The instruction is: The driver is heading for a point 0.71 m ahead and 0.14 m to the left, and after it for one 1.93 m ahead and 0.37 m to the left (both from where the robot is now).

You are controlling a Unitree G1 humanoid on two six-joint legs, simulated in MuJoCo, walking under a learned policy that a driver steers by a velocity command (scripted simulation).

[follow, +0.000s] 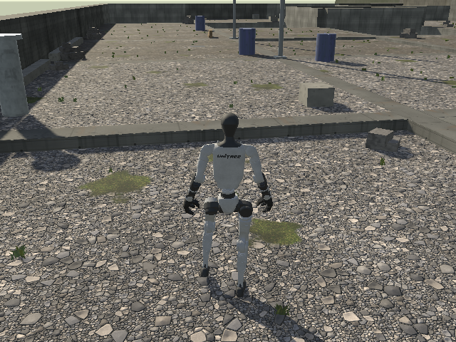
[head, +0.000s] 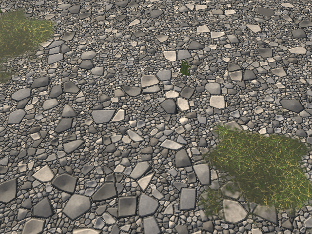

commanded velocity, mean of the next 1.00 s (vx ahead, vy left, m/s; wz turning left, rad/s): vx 0.47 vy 0.00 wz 0.36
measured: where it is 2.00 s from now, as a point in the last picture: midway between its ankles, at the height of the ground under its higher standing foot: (142, 207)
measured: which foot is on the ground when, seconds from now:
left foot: up 0.00-0.26, down 0.28-0.78, up 0.80-1.00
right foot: down 0.00-0.28, up 0.30-0.74, down 0.76-1.00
